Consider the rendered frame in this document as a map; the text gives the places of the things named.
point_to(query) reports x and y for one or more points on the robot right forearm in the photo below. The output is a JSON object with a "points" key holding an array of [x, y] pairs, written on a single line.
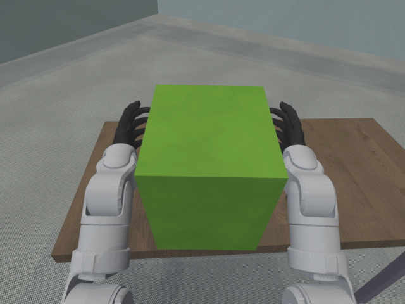
{"points": [[314, 249]]}

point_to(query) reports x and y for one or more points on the carton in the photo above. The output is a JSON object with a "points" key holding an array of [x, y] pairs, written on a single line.
{"points": [[210, 170]]}

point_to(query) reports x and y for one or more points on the table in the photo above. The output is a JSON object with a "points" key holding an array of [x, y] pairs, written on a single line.
{"points": [[364, 162]]}

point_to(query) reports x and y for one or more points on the right robot upper arm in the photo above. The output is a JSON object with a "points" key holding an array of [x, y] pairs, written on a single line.
{"points": [[300, 293]]}

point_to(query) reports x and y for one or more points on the robot left forearm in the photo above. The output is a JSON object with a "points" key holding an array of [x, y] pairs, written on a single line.
{"points": [[107, 210]]}

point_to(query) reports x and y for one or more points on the left robot upper arm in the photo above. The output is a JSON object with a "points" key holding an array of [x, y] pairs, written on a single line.
{"points": [[90, 293]]}

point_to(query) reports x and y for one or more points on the left robot hand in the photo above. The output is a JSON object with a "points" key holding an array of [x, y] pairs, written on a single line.
{"points": [[125, 132]]}

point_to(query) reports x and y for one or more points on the right robot hand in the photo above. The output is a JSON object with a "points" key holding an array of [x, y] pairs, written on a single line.
{"points": [[291, 126]]}

